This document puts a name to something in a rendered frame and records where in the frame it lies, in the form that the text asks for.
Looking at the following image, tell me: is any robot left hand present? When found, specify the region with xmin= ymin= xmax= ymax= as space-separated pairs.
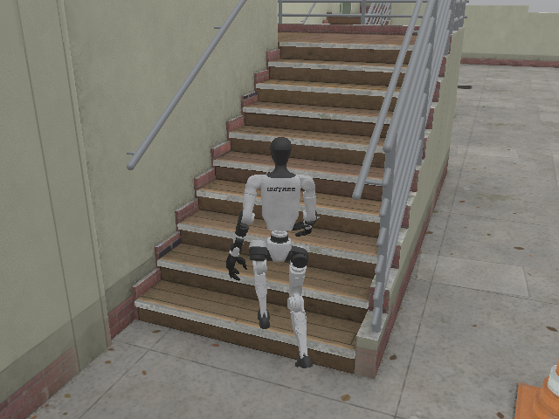
xmin=226 ymin=254 xmax=247 ymax=281

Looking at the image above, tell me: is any robot left upper arm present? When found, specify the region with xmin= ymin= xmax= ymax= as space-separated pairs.
xmin=241 ymin=175 xmax=263 ymax=224

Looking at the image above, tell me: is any humanoid robot torso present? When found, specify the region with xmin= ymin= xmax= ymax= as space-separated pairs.
xmin=260 ymin=171 xmax=301 ymax=262

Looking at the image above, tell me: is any left robot foot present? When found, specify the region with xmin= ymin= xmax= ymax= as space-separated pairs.
xmin=258 ymin=309 xmax=270 ymax=329

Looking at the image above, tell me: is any robot right forearm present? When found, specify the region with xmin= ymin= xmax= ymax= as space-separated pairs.
xmin=302 ymin=211 xmax=317 ymax=230

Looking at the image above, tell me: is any robot left forearm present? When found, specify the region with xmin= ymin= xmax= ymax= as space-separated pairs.
xmin=229 ymin=210 xmax=249 ymax=257

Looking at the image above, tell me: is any robot right upper arm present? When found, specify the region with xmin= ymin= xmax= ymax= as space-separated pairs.
xmin=299 ymin=175 xmax=316 ymax=222

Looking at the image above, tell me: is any robot right hand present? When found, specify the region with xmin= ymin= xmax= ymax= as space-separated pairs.
xmin=292 ymin=222 xmax=312 ymax=237

